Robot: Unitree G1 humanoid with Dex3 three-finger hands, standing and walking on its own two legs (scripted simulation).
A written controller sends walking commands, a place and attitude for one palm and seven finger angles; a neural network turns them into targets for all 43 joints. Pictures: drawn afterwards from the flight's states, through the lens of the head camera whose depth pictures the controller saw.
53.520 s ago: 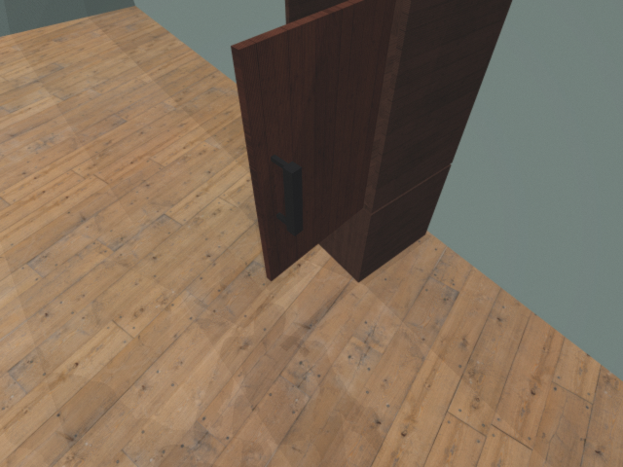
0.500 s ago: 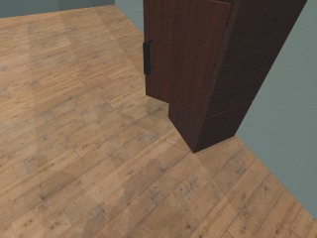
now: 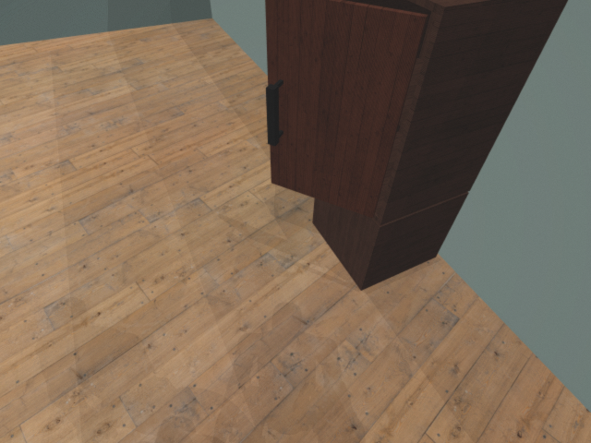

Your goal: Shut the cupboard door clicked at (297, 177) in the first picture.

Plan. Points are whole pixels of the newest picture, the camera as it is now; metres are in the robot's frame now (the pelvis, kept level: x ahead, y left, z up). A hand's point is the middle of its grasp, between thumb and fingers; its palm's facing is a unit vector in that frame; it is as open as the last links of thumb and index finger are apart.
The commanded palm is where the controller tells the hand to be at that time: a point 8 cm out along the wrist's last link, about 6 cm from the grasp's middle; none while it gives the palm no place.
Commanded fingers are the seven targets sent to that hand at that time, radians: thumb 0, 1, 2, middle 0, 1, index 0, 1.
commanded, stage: let the arm hang, fingers relaxed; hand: left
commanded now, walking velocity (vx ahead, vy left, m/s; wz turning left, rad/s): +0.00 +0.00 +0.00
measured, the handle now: (276, 113) +0.95 +0.10 -0.05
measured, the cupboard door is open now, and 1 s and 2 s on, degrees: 37 37 37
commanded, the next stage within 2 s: look to check the result in 0.04 s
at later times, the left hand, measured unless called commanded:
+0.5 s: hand out of the picture +0.00 +0.19 -0.17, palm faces +0.02 -0.97 -0.22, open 7.3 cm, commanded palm none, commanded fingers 0.00 0.90 0.90 -0.20 -0.30 -0.20 -0.30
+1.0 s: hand out of the picture +0.03 +0.20 -0.19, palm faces +0.13 -0.97 -0.21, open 7.3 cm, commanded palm none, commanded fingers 0.00 0.90 0.90 -0.20 -0.30 -0.20 -0.30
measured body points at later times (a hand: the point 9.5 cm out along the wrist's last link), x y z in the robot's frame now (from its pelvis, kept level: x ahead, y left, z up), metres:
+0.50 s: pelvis +0.00 +0.00 +0.00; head +0.01 +0.00 +0.45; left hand +0.00 +0.24 -0.16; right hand -0.01 -0.23 -0.16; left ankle +0.01 +0.11 -0.74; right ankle -0.01 -0.12 -0.74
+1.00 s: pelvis +0.00 +0.01 -0.01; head +0.03 +0.02 +0.43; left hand +0.03 +0.25 -0.17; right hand +0.04 -0.23 -0.16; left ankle +0.00 +0.11 -0.74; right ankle -0.01 -0.11 -0.74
